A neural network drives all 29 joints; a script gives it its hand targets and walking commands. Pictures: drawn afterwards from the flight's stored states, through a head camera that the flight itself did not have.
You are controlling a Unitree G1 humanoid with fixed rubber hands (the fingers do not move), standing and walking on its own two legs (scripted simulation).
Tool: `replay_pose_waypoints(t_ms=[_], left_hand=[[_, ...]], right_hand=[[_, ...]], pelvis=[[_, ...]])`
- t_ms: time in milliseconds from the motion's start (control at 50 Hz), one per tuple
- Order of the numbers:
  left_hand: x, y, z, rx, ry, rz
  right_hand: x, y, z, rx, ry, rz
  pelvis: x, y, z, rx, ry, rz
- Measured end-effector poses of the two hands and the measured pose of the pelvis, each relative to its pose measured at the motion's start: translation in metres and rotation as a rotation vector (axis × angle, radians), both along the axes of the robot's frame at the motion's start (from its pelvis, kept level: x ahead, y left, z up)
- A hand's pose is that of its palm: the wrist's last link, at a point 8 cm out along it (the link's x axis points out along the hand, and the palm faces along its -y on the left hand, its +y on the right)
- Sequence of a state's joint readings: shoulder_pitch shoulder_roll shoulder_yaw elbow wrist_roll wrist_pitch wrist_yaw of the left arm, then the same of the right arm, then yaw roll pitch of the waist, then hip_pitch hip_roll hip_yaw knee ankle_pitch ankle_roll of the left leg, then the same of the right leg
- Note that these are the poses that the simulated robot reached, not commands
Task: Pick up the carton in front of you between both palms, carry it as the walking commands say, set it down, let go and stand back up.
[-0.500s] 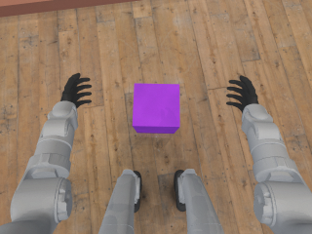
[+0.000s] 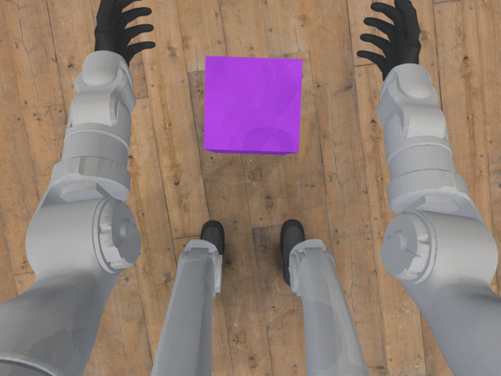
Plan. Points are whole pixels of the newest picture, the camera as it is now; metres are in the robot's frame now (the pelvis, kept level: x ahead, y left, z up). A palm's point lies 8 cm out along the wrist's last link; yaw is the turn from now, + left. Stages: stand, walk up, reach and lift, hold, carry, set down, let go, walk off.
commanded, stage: reach and lift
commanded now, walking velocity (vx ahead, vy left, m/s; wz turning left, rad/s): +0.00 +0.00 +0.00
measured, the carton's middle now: (251, 113) +0.51 +0.01 -0.51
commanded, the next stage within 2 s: none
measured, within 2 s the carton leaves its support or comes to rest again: leaves its support in 1.58 s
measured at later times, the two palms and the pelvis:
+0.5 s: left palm (164, 101) +0.51 +0.19 -0.36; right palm (342, 106) +0.50 -0.18 -0.36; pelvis -0.05 +0.00 -0.21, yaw +0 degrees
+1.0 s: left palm (180, 104) +0.52 +0.17 -0.44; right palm (330, 111) +0.50 -0.18 -0.44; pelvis -0.04 +0.00 -0.27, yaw -1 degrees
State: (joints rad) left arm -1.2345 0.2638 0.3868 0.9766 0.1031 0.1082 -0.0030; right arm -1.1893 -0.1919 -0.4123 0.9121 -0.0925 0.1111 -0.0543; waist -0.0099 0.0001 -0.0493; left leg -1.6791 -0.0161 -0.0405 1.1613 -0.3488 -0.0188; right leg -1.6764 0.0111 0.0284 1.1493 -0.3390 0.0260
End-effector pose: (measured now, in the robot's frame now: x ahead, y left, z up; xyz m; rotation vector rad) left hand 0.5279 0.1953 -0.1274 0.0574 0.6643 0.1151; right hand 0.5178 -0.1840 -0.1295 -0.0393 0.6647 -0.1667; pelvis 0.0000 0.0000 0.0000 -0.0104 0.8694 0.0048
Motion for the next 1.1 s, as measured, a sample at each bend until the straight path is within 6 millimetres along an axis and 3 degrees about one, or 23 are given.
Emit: replay_pose_waypoints(t_ms=[120,300,460,680,820,940,1100], left_hand=[[-0.011,0.000,-0.066,0.003,0.033,0.019],[-0.020,0.005,-0.170,0.016,0.019,0.031],[-0.019,0.001,-0.225,0.010,0.018,0.029],[-0.020,-0.007,-0.298,0.001,0.076,0.013],[-0.015,-0.010,-0.319,0.007,0.067,-0.010],[-0.008,-0.019,-0.312,0.001,0.039,-0.025],[-0.016,-0.022,-0.308,-0.004,0.056,-0.024]], right_hand=[[-0.008,0.000,-0.064,-0.006,0.028,0.000],[-0.015,-0.003,-0.168,-0.019,0.022,0.008],[-0.015,-0.002,-0.223,-0.008,0.023,0.002],[-0.015,0.005,-0.295,0.001,0.084,0.016],[-0.014,0.004,-0.315,0.000,0.078,0.007],[-0.012,0.003,-0.310,0.000,0.050,0.003],[-0.017,0.010,-0.305,0.015,0.062,0.016]], pelvis=[[0.003,0.000,-0.044,0.000,0.072,-0.002],[-0.019,-0.002,-0.136,0.002,0.047,-0.001],[-0.043,-0.003,-0.201,0.001,-0.066,-0.002],[-0.053,-0.002,-0.248,-0.002,-0.179,-0.002],[-0.044,0.000,-0.261,-0.006,-0.219,-0.001],[-0.041,0.001,-0.266,-0.010,-0.212,-0.002],[-0.047,-0.001,-0.264,-0.006,-0.209,-0.003]])
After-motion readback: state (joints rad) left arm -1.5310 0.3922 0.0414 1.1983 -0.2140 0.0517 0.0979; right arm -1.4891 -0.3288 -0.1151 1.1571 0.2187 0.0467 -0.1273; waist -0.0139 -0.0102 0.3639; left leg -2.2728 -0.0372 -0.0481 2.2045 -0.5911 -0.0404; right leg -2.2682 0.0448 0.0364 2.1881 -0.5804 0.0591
